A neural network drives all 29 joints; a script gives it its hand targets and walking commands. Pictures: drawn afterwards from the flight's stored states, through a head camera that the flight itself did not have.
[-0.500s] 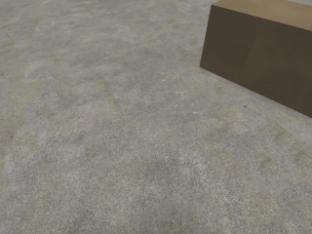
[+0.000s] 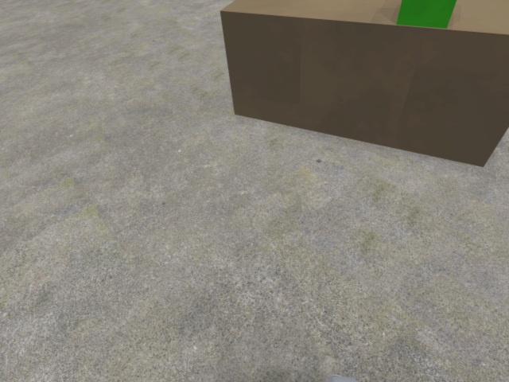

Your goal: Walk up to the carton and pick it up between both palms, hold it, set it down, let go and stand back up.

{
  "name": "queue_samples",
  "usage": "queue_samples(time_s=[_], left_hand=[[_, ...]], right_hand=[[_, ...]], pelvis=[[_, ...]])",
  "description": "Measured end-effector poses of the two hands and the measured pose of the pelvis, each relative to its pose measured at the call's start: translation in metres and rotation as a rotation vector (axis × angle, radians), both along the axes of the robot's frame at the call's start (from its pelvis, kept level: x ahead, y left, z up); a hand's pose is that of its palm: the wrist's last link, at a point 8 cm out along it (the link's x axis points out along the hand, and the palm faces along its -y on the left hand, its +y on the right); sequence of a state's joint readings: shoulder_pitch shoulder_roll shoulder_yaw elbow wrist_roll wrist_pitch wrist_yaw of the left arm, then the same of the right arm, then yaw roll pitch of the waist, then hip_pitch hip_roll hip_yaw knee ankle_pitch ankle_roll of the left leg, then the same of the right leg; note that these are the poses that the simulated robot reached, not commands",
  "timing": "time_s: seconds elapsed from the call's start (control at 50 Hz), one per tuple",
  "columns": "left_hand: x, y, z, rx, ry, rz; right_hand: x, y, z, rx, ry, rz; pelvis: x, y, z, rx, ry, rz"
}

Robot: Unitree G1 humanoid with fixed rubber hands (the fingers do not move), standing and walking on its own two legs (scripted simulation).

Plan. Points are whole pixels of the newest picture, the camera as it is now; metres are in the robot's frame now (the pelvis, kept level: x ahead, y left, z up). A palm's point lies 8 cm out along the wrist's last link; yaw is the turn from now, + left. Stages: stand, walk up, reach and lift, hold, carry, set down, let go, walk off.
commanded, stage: walk up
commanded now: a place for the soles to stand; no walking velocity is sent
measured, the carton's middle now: out of the picture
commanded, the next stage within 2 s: none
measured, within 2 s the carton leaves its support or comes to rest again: neither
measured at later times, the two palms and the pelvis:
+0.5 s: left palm (217, 248) +0.41 +0.11 -0.09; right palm out of the picture +0.09 -0.34 -0.12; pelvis +0.21 -0.09 +0.00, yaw -18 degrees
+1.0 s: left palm (241, 207) +0.55 +0.07 -0.12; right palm (474, 223) +0.44 -0.42 -0.08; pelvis +0.43 -0.16 +0.01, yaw -25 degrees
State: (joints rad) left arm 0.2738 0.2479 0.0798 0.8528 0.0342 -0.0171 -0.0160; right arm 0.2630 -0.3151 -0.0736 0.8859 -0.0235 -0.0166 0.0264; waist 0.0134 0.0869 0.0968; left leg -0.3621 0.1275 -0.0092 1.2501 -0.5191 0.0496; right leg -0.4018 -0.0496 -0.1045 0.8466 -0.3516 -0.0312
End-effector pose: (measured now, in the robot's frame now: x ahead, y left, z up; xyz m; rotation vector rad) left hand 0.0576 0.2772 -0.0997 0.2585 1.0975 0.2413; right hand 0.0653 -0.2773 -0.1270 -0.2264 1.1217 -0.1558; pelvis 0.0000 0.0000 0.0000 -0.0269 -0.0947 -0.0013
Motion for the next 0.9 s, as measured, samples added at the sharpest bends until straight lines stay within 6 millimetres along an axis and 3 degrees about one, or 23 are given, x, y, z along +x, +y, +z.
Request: queue_samples(time_s=[0.1,0.16,0.26,0.42,0.48,0.52,0.58,0.74,0.84,0.9], left_hand=[[0.033,-0.021,-0.004,-0.057,0.020,-0.044],[0.060,-0.028,-0.017,-0.098,0.053,-0.085],[0.137,-0.052,-0.022,-0.111,0.085,-0.252],[0.292,-0.125,0.009,-0.130,-0.055,-0.446],[0.344,-0.155,0.011,-0.096,-0.129,-0.498],[0.366,-0.169,0.008,-0.071,-0.160,-0.494],[0.382,-0.181,0.009,-0.045,-0.135,-0.468],[0.394,-0.193,0.011,-0.062,-0.026,-0.407],[0.408,-0.187,-0.005,-0.100,0.049,-0.337],[0.428,-0.186,-0.020,-0.102,0.108,-0.350]], right_hand=[[0.068,0.008,0.031,0.011,-0.152,0.028],[0.089,0.011,0.040,-0.008,-0.232,0.002],[0.071,0.000,0.038,-0.061,-0.172,-0.122],[0.021,-0.036,0.028,-0.034,0.100,-0.316],[0.017,-0.057,0.012,-0.016,0.188,-0.357],[0.028,-0.070,0.004,0.004,0.225,-0.367],[0.069,-0.091,0.003,0.016,0.195,-0.352],[0.233,-0.121,0.034,0.021,-0.076,-0.251],[0.328,-0.128,0.051,-0.005,-0.207,-0.184],[0.366,-0.133,0.053,-0.046,-0.278,-0.190]], pelvis=[[0.037,-0.003,0.010,0.001,0.016,-0.027],[0.065,-0.002,0.005,0.027,0.025,-0.084],[0.108,-0.016,0.007,0.072,0.026,-0.177],[0.176,-0.059,0.016,0.075,0.012,-0.288],[0.206,-0.085,0.004,0.051,0.013,-0.310],[0.221,-0.099,-0.004,0.038,0.007,-0.318],[0.243,-0.111,-0.001,0.021,0.005,-0.317],[0.311,-0.133,0.019,0.002,0.029,-0.314],[0.366,-0.139,0.016,0.007,0.038,-0.320],[0.397,-0.143,0.005,0.039,0.041,-0.355]])
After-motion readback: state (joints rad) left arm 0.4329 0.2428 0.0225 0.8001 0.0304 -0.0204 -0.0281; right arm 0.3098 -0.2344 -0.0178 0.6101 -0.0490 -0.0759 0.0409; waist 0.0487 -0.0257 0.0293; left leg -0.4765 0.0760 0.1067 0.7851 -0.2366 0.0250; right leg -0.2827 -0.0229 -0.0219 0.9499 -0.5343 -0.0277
